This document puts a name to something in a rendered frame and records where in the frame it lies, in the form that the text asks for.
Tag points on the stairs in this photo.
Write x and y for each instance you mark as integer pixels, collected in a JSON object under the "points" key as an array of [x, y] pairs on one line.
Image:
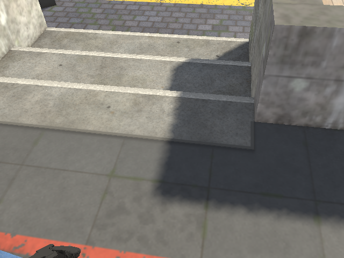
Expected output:
{"points": [[187, 63]]}

